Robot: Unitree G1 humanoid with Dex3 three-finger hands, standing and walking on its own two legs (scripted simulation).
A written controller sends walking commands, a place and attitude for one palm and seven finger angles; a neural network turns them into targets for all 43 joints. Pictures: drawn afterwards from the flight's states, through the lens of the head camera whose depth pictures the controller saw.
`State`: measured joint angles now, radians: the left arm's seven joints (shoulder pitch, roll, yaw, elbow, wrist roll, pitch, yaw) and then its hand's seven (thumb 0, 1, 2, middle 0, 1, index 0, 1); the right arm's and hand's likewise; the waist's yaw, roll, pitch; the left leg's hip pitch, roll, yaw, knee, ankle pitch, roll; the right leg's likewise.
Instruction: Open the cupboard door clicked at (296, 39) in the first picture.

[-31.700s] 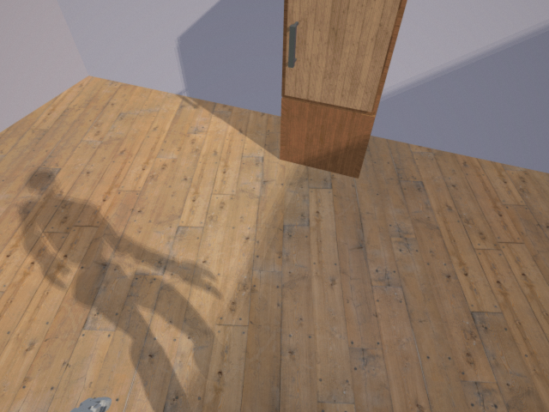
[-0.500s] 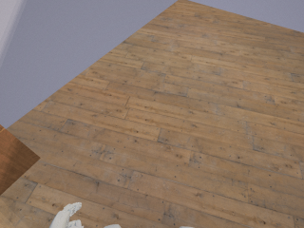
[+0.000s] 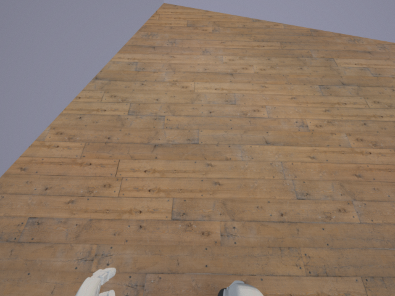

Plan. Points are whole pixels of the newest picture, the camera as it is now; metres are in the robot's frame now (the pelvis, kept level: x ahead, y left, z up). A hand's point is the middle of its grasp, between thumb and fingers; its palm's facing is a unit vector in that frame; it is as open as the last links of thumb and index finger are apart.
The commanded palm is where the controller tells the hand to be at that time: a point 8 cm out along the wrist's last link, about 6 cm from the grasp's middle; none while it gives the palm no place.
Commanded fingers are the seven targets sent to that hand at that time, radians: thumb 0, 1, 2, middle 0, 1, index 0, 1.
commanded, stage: walk to a spot facing it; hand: left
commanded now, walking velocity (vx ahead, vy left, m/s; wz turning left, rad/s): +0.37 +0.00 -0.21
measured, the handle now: out of the picture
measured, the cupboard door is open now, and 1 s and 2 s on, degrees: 40 40 40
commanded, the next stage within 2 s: turn to face it in 0.50 s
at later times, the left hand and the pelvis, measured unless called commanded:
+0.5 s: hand (129, 238) +0.27 +0.18 -0.18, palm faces -0.05 -0.98 -0.19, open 7.4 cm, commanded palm none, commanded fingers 0.00 0.90 0.90 -0.20 -0.30 -0.20 -0.30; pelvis +0.24 -0.01 +0.00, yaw -6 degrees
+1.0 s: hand (158, 170) +0.48 +0.13 -0.19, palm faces +0.08 -0.98 -0.20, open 7.3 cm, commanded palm none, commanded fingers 0.00 0.90 0.90 -0.20 -0.30 -0.20 -0.30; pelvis +0.41 -0.07 -0.01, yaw +4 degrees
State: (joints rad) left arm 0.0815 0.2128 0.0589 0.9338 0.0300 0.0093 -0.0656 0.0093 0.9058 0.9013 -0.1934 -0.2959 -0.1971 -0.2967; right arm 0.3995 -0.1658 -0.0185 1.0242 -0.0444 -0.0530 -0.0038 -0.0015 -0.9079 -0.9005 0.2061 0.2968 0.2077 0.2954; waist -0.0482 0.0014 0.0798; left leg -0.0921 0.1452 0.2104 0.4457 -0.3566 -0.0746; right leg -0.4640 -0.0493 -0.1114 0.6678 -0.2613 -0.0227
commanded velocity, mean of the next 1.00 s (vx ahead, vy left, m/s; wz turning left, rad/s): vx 0.19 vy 0.00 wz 0.15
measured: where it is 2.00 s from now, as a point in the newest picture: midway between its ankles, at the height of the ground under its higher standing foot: (230, 229)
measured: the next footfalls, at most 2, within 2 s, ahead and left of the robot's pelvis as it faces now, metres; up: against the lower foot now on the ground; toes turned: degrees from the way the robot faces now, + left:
right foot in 0.04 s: +0.12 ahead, -0.12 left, +0.00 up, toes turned -6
left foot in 0.36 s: +0.30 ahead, +0.12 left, +0.00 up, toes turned +4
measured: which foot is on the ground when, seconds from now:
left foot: down 0.00-0.04, up 0.06-0.34, down 0.36-0.64, up 0.66-0.90, down 0.92-1.00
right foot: up 0.00-0.02, down 0.04-0.36, up 0.38-0.64, down 0.66-0.92, up 0.94-1.00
